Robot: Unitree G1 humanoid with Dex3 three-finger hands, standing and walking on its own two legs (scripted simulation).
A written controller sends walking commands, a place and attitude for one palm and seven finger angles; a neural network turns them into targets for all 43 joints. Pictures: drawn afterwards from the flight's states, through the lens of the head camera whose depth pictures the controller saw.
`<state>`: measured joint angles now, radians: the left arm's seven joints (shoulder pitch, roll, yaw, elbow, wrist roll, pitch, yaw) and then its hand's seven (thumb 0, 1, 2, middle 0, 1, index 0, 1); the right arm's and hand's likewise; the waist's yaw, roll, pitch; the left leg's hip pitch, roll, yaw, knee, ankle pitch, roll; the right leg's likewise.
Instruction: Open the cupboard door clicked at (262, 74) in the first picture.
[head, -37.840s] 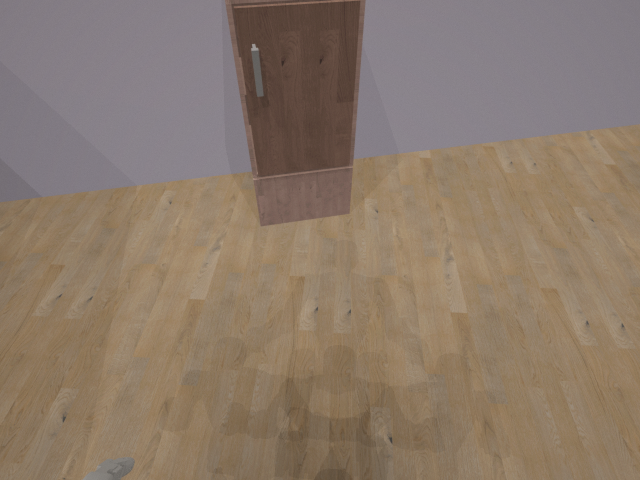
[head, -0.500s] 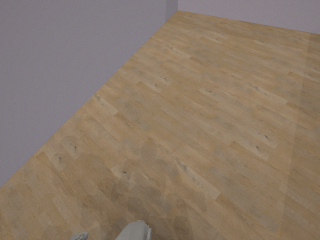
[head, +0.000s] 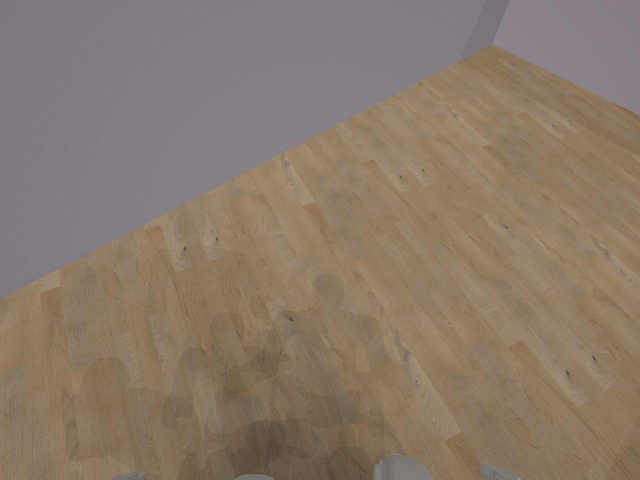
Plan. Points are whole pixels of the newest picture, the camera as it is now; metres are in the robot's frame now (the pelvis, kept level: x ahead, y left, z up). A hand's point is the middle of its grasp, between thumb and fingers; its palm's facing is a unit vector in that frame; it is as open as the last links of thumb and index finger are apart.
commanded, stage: turn to face it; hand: left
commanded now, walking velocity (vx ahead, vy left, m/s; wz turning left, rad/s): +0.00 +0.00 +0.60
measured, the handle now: out of the picture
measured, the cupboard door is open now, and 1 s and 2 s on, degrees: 46 46 46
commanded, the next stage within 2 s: none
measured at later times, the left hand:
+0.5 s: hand out of the picture +0.01 +0.13 -0.15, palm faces +0.33 -0.90 -0.27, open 7.3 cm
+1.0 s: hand out of the picture -0.04 +0.18 -0.15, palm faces +0.58 -0.77 -0.27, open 7.4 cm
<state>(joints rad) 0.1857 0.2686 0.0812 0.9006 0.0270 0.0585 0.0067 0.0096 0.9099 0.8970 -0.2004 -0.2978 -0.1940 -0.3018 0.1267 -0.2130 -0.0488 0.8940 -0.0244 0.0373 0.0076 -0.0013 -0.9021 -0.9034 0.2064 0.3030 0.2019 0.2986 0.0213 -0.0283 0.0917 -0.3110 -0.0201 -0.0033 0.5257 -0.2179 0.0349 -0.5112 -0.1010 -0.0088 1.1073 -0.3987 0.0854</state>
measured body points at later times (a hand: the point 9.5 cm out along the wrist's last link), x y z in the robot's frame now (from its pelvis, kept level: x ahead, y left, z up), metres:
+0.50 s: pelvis +0.01 -0.07 +0.01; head +0.06 -0.08 +0.45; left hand -0.01 +0.18 -0.12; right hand +0.15 -0.30 -0.15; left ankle -0.04 +0.08 -0.66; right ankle +0.00 -0.16 -0.74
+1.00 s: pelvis +0.00 -0.06 +0.00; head +0.04 -0.03 +0.45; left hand -0.07 +0.22 -0.13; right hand +0.22 -0.22 -0.14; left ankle -0.03 +0.05 -0.74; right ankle +0.09 -0.19 -0.68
